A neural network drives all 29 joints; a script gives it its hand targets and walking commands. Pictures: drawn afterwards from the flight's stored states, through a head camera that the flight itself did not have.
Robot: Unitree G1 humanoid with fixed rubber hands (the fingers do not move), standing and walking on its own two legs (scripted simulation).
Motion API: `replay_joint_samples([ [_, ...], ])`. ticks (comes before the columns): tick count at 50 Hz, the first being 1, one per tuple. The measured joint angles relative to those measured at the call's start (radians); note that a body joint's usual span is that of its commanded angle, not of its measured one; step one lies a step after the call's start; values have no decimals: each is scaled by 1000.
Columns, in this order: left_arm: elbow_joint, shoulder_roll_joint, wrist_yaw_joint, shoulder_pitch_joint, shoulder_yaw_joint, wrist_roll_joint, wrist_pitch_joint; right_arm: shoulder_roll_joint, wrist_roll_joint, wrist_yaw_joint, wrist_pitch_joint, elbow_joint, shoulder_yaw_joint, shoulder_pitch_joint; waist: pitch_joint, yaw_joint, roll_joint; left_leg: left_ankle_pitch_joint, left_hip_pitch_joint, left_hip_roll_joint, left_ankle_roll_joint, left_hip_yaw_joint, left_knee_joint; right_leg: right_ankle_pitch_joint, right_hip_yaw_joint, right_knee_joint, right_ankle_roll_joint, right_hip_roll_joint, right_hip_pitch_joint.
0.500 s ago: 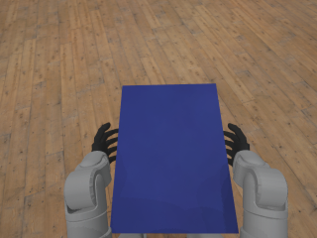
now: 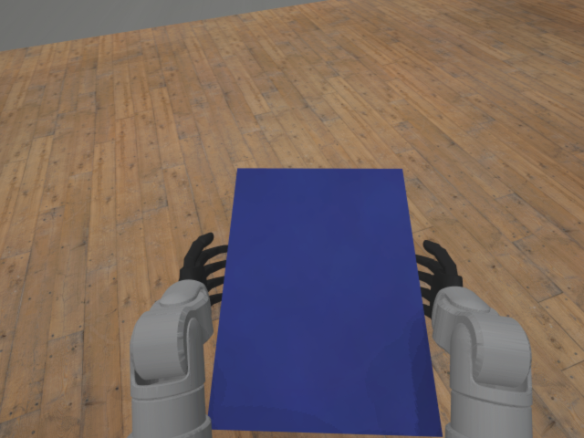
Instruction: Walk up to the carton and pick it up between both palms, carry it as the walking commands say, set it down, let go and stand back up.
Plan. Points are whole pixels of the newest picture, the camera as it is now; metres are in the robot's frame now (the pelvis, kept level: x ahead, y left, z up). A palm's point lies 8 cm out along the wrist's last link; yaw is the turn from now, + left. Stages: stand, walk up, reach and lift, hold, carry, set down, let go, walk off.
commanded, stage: carry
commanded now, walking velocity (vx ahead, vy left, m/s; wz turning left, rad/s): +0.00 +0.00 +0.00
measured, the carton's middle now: (316, 306) +0.29 -0.01 +0.01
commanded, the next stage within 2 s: none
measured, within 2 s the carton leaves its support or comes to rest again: neither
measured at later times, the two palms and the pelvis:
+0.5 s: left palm (196, 319) +0.23 +0.14 +0.10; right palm (458, 306) +0.24 -0.17 +0.10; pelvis -0.03 -0.03 +0.01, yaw +1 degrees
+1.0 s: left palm (182, 332) +0.22 +0.15 +0.10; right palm (455, 335) +0.21 -0.16 +0.09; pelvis -0.05 +0.00 +0.02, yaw +0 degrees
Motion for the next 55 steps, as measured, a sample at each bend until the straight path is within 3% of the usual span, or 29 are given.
replay_joint_samples([
  [5,60,-2,-13,-13,5,11,3,-1,-20,0,20,24,-1,5,-44,6,47,-94,-31,-26,45,-21,75,19,-29,-34,-11,13,8],
  [8,89,-2,-20,-12,15,12,11,-2,-31,0,32,42,9,14,-56,15,54,-56,-14,-46,57,-7,32,35,-44,-57,-17,22,15],
  [12,97,2,-22,12,39,7,21,-1,-32,-10,40,84,35,10,-47,34,-5,58,38,-70,26,5,-70,54,-25,-83,-23,10,34],
  [19,43,2,-13,10,37,-2,16,3,-22,-10,38,57,22,-25,-21,44,-22,96,23,-52,26,5,-114,113,-39,-162,-37,24,36],
  [25,50,-2,-15,-18,47,2,2,5,-24,-4,13,62,11,-38,-17,38,-22,113,-3,-40,50,16,-132,158,-40,-214,-37,34,23],
  [37,32,-1,-17,-11,27,7,0,1,-20,-2,6,30,15,-13,15,11,-7,150,-9,-36,51,43,-152,208,-31,-253,-29,33,18],
  [42,36,0,-19,-5,29,12,0,2,-20,-1,2,47,18,-15,6,12,-12,155,-2,-36,55,66,-189,238,-23,-298,-3,28,23],
  [46,38,-1,-21,-9,25,12,-7,2,-24,0,3,37,15,-16,1,10,2,178,-12,-37,46,63,-180,239,-33,-291,-14,22,17],
  [55,71,1,-26,6,31,16,-22,1,-37,3,-8,75,27,-10,-17,20,25,154,-17,-52,59,62,-148,219,-32,-252,3,4,9],
])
